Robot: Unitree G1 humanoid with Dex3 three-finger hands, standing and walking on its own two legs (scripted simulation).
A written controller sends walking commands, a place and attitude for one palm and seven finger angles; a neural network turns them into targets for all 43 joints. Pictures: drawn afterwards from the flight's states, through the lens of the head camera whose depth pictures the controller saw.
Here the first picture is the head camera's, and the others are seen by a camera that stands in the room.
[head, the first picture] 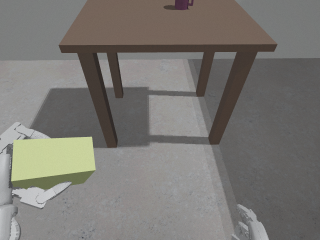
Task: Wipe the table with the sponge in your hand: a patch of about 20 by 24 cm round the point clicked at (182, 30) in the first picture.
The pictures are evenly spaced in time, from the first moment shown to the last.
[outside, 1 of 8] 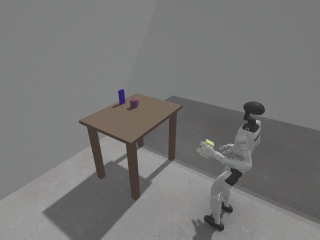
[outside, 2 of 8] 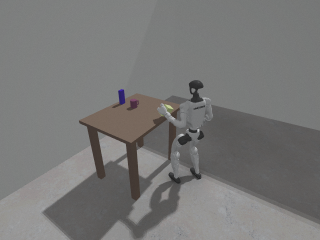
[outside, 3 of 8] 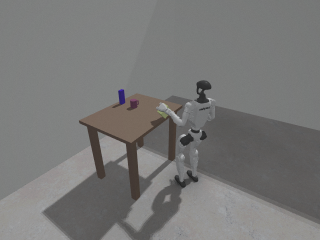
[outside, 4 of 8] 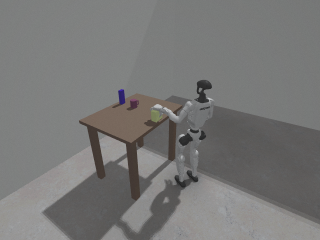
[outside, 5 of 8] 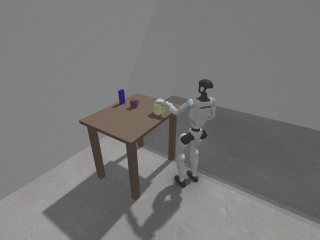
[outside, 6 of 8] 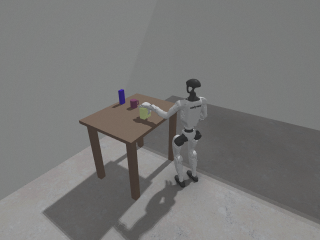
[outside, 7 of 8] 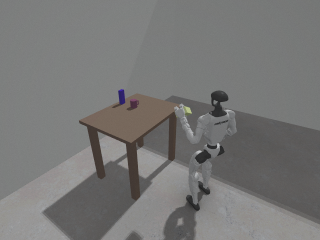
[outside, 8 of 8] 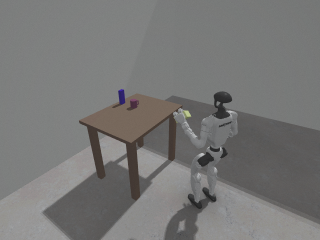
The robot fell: no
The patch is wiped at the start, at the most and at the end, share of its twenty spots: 0.00 0.90 0.90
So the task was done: yes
